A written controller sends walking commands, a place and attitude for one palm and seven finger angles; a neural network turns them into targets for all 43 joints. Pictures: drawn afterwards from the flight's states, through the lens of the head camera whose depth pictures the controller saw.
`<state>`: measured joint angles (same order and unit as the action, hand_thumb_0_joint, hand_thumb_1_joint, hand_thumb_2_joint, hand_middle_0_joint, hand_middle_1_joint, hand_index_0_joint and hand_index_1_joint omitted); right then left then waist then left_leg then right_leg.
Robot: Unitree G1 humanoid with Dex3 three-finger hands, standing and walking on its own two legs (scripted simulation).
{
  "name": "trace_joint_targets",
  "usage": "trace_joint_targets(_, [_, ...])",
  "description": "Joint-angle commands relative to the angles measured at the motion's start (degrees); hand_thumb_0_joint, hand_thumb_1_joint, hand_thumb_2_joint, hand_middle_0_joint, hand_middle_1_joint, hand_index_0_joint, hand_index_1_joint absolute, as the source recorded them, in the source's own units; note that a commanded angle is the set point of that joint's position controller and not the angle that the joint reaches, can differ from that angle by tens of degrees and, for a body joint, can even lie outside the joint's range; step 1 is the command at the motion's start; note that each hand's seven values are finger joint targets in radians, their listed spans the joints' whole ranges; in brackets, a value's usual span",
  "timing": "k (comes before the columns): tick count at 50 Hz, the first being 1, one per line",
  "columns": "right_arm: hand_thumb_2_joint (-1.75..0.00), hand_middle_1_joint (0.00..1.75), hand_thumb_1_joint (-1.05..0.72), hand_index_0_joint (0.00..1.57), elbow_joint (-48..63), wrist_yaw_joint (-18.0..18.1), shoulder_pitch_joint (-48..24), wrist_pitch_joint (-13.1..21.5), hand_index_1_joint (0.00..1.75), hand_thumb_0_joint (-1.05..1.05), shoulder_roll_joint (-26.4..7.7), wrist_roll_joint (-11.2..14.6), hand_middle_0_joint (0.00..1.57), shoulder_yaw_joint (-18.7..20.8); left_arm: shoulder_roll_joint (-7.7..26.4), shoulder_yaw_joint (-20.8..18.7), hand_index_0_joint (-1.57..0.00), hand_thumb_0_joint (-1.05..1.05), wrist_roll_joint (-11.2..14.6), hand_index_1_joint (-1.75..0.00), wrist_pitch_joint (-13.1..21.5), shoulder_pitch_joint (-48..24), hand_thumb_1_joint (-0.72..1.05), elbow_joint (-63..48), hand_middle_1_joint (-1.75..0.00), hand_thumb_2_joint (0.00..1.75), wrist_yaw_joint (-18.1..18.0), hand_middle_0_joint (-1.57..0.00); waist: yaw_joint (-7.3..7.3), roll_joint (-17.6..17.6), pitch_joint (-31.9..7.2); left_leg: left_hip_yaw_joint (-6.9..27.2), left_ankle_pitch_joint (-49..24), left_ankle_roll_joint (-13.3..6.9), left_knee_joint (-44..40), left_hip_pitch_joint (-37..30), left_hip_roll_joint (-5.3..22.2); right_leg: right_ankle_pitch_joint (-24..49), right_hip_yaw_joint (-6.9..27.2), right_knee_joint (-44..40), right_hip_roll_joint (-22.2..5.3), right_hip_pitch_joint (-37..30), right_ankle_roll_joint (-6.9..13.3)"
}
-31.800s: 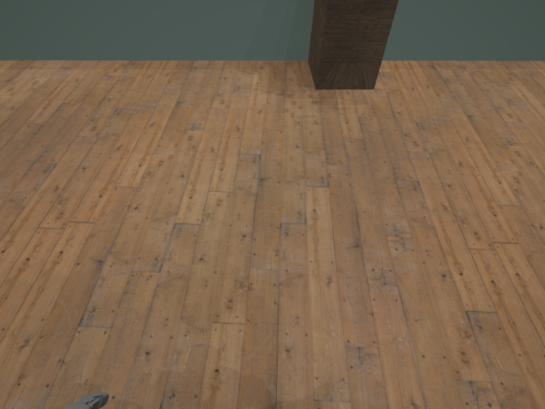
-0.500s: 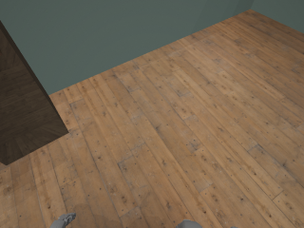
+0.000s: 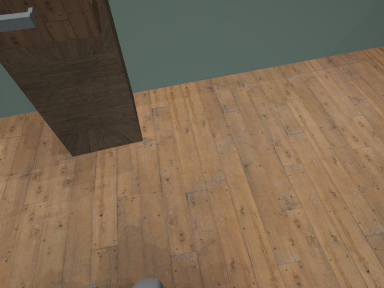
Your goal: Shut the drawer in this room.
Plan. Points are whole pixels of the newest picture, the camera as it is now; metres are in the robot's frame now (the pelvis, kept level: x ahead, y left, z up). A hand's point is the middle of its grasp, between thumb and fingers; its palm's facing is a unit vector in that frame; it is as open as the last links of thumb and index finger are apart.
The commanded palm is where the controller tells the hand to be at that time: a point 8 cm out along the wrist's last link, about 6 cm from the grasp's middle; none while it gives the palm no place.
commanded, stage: turn to face it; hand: left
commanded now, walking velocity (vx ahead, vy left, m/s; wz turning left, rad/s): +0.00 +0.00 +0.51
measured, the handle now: (7, 18) +0.65 +0.49 +0.18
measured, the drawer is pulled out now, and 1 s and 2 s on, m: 0.24 0.24 0.24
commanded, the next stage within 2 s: take the last steps up to it in 0.50 s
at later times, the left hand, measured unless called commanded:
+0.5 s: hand out of the picture +0.06 +0.21 -0.15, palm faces +0.21 -0.94 -0.27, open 7.4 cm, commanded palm none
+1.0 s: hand out of the picture -0.12 +0.17 -0.17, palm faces +0.44 -0.88 -0.19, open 7.3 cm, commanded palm none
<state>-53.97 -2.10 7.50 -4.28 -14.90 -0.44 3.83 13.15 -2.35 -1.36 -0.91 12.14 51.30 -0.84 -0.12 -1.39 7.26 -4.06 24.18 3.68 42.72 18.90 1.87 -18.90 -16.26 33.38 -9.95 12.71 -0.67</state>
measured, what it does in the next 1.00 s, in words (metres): steps on the spot, turning left: left foot, then right foot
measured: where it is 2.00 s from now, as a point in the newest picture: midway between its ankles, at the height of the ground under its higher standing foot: (170, 248)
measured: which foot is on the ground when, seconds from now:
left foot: up 0.00-0.02, down 0.04-0.50, up 0.52-0.98, down 1.00-1.00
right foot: down 0.00-0.04, up 0.06-0.48, down 0.50-1.00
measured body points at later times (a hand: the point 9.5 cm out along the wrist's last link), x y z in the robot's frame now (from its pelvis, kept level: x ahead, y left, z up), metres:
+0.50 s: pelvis +0.00 -0.01 +0.00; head +0.04 -0.02 +0.44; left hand +0.04 +0.26 -0.13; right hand +0.12 -0.23 -0.16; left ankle +0.00 +0.12 -0.73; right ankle +0.03 -0.11 -0.74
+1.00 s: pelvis +0.02 +0.03 +0.00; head +0.03 +0.04 +0.45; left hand -0.14 +0.21 -0.16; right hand +0.19 -0.17 -0.14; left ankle -0.02 +0.13 -0.74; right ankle +0.03 -0.11 -0.73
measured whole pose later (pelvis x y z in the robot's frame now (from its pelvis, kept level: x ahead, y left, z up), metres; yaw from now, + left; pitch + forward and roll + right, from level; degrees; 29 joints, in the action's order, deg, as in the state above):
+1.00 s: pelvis +0.02 +0.03 +0.00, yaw +20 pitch -1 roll +0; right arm -58.4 -1.4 9.7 0.3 -11.6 -1.0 2.5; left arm 10.7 -2.5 -1.2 0.9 24.6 64.2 -0.3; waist -3.7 -1.1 1.7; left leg -5.8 17.4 0.2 28.8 12.6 2.4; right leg -18.7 -11.0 29.0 -6.2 9.1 -1.5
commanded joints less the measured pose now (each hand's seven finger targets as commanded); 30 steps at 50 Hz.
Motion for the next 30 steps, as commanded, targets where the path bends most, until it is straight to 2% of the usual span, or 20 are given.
trace_joint_targets(1, [-0.9,0.3,-0.9,0.2,4.1,0.4,4.5,2.9,0.3,0.0,-7.7,-0.5,0.2,1.9,11.4,-3.8,-0.2,0.0,0.6,-0.3,0.3,1.9,0.9,-2.7,-0.3,0.9,-0.4,-0.2,2.31,0.0,-13.7,3.2,-19.9,-3.7,-19.5,-16.3,3.4,19.7,4.4,8.3,-8.6,2.3,0.3])
trace_joint_targets(2, [-0.9,0.3,-0.9,0.2,4.0,0.8,8.0,3.4,0.3,0.0,-14.4,-0.9,0.2,3.6,7.2,-2.7,-0.2,0.0,0.9,-0.3,0.2,1.0,0.9,-5.1,-0.3,0.9,0.2,-0.2,4.38,18.4,-14.6,24.1,-43.2,-12.0,-20.5,-25.1,19.0,-12.4,3.1,21.3,0.2,19.3,-4.5])
trace_joint_targets(3, [-0.9,0.3,-0.9,0.2,2.4,1.3,11.8,3.0,0.3,0.0,-16.0,-0.4,0.2,3.8,6.9,-1.7,-0.2,0.0,0.3,-0.3,-0.5,-3.8,0.9,-6.6,-0.3,0.9,-0.3,-0.2,6.23,16.9,-14.3,26.0,-48.9,-16.8,-21.3,-22.1,23.4,-21.6,9.5,28.3,1.7,21.4,-4.3])
trace_joint_targets(4, [-0.9,0.3,-0.9,0.2,2.2,2.1,10.5,3.1,0.3,0.0,-14.6,-0.5,0.2,3.6,6.4,-1.9,-0.2,0.0,0.5,-0.3,-0.9,-5.6,0.9,-6.2,-0.3,0.9,-0.7,-0.2,5.64,17.3,-13.2,24.8,-47.0,-16.7,-20.8,-20.4,21.0,-18.9,13.2,31.6,1.6,22.6,-4.0])
trace_joint_targets(5, [-0.9,0.3,-0.9,0.2,3.0,2.6,7.5,3.1,0.3,0.0,-12.7,-0.6,0.2,3.0,7.0,-2.1,-0.2,0.0,0.8,-0.3,-0.8,-6.5,0.9,-5.1,-0.3,0.9,-0.5,-0.2,4.69,15.7,-10.4,22.7,-41.3,-16.2,-21.5,-16.0,18.5,-14.9,14.5,33.1,1.5,22.2,-4.2])
trace_joint_targets(6, [-0.9,0.3,-0.9,0.2,4.1,2.7,3.8,3.2,0.3,0.0,-11.0,-0.8,0.2,2.4,7.0,-2.4,-0.2,0.0,0.7,-0.3,-0.9,-5.4,0.9,-4.0,-0.3,0.9,-0.1,-0.2,2.88,13.0,-8.2,19.4,-38.3,-14.8,-22.0,-12.9,15.6,-10.9,15.0,33.0,1.7,20.7,-4.2])
trace_joint_targets(7, [-0.9,0.3,-0.9,0.2,4.8,2.7,1.6,3.4,0.3,0.0,-9.8,-0.8,0.2,1.9,7.0,-2.4,-0.2,0.0,0.6,-0.3,-0.9,-3.2,0.9,-2.9,-0.3,0.9,0.1,-0.2,1.33,10.7,-8.5,16.7,-37.2,-13.5,-21.9,-12.9,13.4,-7.9,14.8,32.4,2.2,19.7,-4.3])
trace_joint_targets(9, [-0.9,0.3,-0.9,0.2,4.9,2.7,1.2,3.7,0.3,0.0,-9.3,-0.7,0.2,1.6,6.7,-2.3,-0.2,0.0,0.6,-0.3,-1.0,-1.8,0.9,-1.9,-0.3,0.9,0.3,-0.2,1.04,9.7,-9.1,14.7,-37.3,-12.9,-22.2,-13.1,11.7,-6.0,14.5,29.9,3.0,17.9,-4.5])
trace_joint_targets(12, [-0.9,0.3,-0.9,0.2,4.7,2.6,2.5,3.6,0.3,0.0,-9.2,-0.7,0.2,1.6,6.2,-1.9,-0.2,0.0,0.6,-0.3,-1.2,-2.2,0.9,-1.9,-0.3,0.9,0.1,-0.2,1.44,8.3,-8.6,16.3,-33.9,-13.5,-23.3,-12.1,11.6,-5.5,14.5,25.8,3.9,16.4,-4.7])
trace_joint_targets(18, [-0.9,0.3,-0.9,0.2,4.3,2.5,2.4,3.1,0.3,0.0,-8.9,-1.0,0.2,1.9,4.8,-1.4,-0.2,0.0,0.8,-0.3,-0.9,-2.9,0.9,-2.6,-0.3,0.9,0.0,-0.2,1.64,10.8,-8.1,19.5,-28.9,-13.7,-23.0,-9.3,10.7,-6.8,13.5,14.9,6.1,10.7,-4.1])
trace_joint_targets(20, [-0.9,0.3,-0.9,0.2,4.0,2.5,2.1,3.1,0.3,0.0,-8.8,-1.0,0.2,2.0,4.6,-1.2,-0.2,0.0,1.0,-0.3,-0.4,-1.6,0.9,-2.1,-0.3,0.9,-0.1,-0.2,1.1,11.4,-9.0,20.4,-31.8,-13.4,-21.4,-8.9,10.2,-6.0,12.9,8.6,7.4,7.1,-3.6])
trace_joint_targets(22, [-0.9,0.3,-0.9,0.2,3.6,2.5,1.6,3.0,0.3,0.0,-7.8,-0.7,0.2,1.9,4.5,-1.2,-0.2,0.0,1.1,-0.3,0.3,1.8,0.9,-0.8,-0.3,0.9,-0.3,-0.2,-0.57,10.2,-10.0,20.0,-31.8,-11.8,-18.3,-6.1,8.6,1.1,12.4,-1.7,7.9,0.1,-3.3])
trace_joint_targets(23, [-0.9,0.3,-0.9,0.2,3.5,2.4,1.6,3.1,0.3,0.0,-6.9,-0.4,0.2,1.7,5.2,-1.3,-0.2,0.0,1.0,-0.3,0.9,3.8,0.9,-0.1,-0.3,0.9,-0.5,-0.2,-1.55,7.2,-11.2,19.0,-28.8,-9.6,-15.1,-4.2,6.6,7.1,12.9,-10.0,6.9,-5.1,-3.1])
trace_joint_targets(24, [-0.9,0.3,-0.9,0.2,3.4,2.1,2.7,3.4,0.3,0.0,-4.0,0.2,0.2,1.3,8.3,-1.8,-0.2,0.0,0.4,-0.3,1.6,5.0,0.9,0.3,-0.3,0.9,-0.9,-0.2,-1.77,-1.5,-12.1,13.9,-18.2,-5.9,-7.8,2.5,1.9,11.5,20.9,-14.9,-1.4,-11.7,-0.9])
trace_joint_targets(25, [-0.9,0.3,-0.9,0.2,4.7,1.8,2.6,3.3,0.3,0.0,-1.0,0.3,0.2,0.7,12.6,-2.5,-0.2,0.0,-0.2,-0.3,2.0,4.8,0.9,0.1,-0.3,0.9,-1.2,-0.2,-1.64,-13.9,-9.8,6.6,3.7,-2.3,2.0,10.9,-5.6,22.0,32.5,-16.2,-13.9,-13.0,5.6])
trace_joint_targets(26, [-0.9,0.3,-0.9,0.2,4.2,2.3,1.6,2.0,0.3,0.0,-4.0,-0.3,0.2,1.5,11.9,-2.8,-0.2,0.0,0.4,-0.3,2.1,5.4,0.9,-0.3,-0.3,0.9,-1.2,-0.2,-2.78,-13.9,-9.6,9.8,9.7,-2.5,11.4,8.4,-3.6,22.4,34.0,-17.6,-16.8,-5.2,9.5])
trace_joint_targets(27, [-0.9,0.3,-0.9,0.2,3.2,2.2,1.0,1.5,0.3,0.0,-4.0,-0.4,0.2,1.8,10.9,-2.6,-0.2,0.0,0.4,-0.3,1.9,2.7,0.9,-0.4,-0.3,0.9,-1.3,-0.2,-1.63,-10.9,-6.7,9.9,7.6,-2.5,18.5,8.9,-3.3,19.9,32.1,-17.9,-14.5,-1.9,10.6])
trace_joint_targets(28, [-0.9,0.3,-0.9,0.2,1.8,1.9,1.6,1.2,0.3,0.0,-3.7,-0.4,0.2,1.9,9.2,-2.3,-0.2,0.0,0.4,-0.3,1.8,0.4,0.9,-0.7,-0.3,0.9,-1.3,-0.2,-0.5,-7.3,-5.1,9.4,4.1,-2.2,22.6,9.4,-2.5,19.2,27.9,-17.1,-11.6,-1.0,10.0])
trace_joint_targets(29, [-0.9,0.3,-0.9,0.2,0.7,1.6,3.0,1.1,0.3,0.0,-3.1,-0.5,0.2,1.9,8.0,-2.0,-0.2,0.0,0.4,-0.3,1.9,-1.1,0.9,-1.0,-0.3,0.9,-1.2,-0.2,0.59,-6.4,-5.0,8.9,1.1,-1.8,24.4,9.7,-2.1,19.2,23.3,-16.3,-9.0,-1.1,8.5])
trace_joint_targets(30, [-0.9,0.3,-0.9,0.2,-0.1,1.5,4.3,1.1,0.3,0.0,-2.6,-0.4,0.2,1.7,7.1,-1.9,-0.2,0.0,0.4,-0.3,1.9,-1.6,0.9,-1.1,-0.3,0.9,-1.3,-0.2,1.01,-6.4,-6.0,8.3,-0.6,-1.5,24.3,9.0,-1.6,20.0,20.8,-15.9,-8.0,-1.4,7.5])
